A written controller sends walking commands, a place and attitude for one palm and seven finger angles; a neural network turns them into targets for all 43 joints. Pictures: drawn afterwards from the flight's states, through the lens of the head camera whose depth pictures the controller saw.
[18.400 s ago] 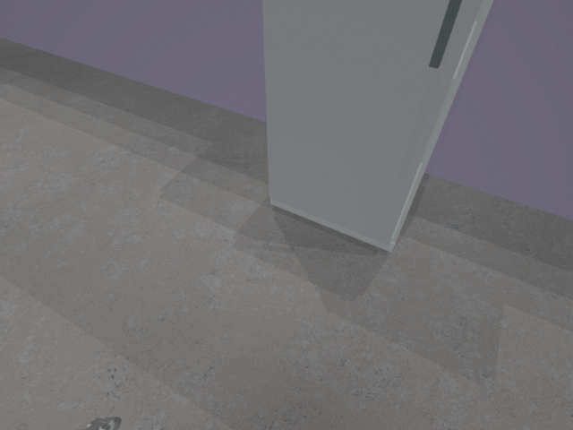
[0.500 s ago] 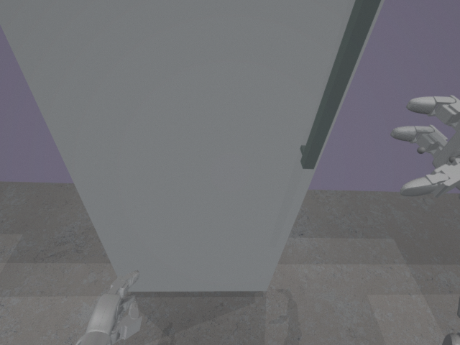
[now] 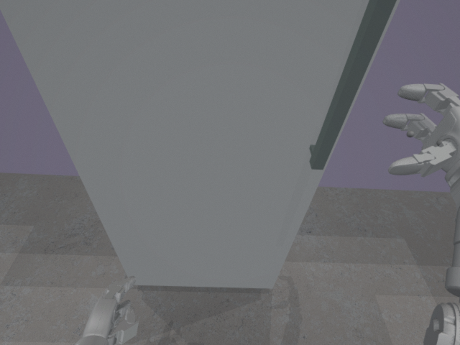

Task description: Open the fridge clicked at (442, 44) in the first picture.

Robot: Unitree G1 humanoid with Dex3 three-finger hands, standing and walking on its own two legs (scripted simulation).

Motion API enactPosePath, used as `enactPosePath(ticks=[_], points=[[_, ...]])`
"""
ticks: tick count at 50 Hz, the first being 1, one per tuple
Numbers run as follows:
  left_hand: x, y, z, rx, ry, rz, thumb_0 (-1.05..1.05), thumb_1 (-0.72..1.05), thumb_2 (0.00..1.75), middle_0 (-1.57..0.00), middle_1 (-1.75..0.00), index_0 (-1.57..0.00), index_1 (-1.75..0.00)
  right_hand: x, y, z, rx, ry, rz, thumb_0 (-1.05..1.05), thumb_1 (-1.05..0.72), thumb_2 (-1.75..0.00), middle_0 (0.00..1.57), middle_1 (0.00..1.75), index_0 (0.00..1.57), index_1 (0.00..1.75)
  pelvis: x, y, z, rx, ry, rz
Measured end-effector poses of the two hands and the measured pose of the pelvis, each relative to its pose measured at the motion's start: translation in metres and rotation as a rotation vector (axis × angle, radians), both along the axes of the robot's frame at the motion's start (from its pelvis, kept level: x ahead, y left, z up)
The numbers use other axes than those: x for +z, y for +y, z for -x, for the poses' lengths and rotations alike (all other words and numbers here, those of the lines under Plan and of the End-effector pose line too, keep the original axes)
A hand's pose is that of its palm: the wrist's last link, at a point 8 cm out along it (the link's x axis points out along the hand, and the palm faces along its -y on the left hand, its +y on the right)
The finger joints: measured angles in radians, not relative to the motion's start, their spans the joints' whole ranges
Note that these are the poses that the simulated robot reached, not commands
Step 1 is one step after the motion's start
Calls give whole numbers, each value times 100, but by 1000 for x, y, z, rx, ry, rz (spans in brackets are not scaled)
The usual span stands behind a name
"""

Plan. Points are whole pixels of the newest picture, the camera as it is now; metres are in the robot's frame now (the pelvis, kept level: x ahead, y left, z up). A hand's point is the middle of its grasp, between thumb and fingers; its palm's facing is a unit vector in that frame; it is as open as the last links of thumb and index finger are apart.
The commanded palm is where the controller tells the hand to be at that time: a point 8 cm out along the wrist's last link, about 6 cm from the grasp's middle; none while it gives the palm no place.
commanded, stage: move the hooked fingers beside the handle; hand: right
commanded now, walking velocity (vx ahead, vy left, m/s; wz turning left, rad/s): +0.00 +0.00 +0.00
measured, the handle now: (340, 91) +0.47 -0.15 +0.25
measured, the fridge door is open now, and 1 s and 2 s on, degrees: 0 0 0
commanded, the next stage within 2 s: feel for the door with the fingertips in 1.26 s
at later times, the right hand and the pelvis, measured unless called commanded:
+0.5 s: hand (391, 120) +0.41 -0.22 +0.23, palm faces +0.00 +1.00 -0.04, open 14.0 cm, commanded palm +0.38 -0.27 +0.23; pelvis +0.00 -0.01 +0.00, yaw +1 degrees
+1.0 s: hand (387, 122) +0.41 -0.22 +0.23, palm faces -0.01 +1.00 -0.05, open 14.0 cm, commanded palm +0.38 -0.26 +0.23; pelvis +0.00 +0.00 +0.00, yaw +0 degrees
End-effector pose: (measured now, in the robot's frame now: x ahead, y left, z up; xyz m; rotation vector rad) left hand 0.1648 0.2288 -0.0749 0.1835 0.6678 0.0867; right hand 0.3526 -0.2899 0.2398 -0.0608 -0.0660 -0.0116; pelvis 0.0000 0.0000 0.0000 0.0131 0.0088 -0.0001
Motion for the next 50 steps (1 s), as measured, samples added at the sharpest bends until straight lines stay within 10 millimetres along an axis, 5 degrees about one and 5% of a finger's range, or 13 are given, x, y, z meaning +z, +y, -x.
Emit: enactPosePath(ticks=[26,34,50], points=[[-10,3,30,54,92,-13,1,90,89,-21,-30,-21,-30,-4,12,-40,7,29,-18,-1,50,-30,30,120,30,120,1,-6,0,10,27,0],[-13,9,41,72,127,-12,1,90,89,-20,-30,-21,-30,-4,10,-35,19,-3,-22,-1,50,-30,30,120,30,120,1,-6,-2,20,29,-1],[-7,2,19,38,70,-8,1,90,89,-20,-29,-20,-30,-5,20,-33,19,20,-10,-1,50,-30,30,120,30,120,2,-5,0,8,22,-1]])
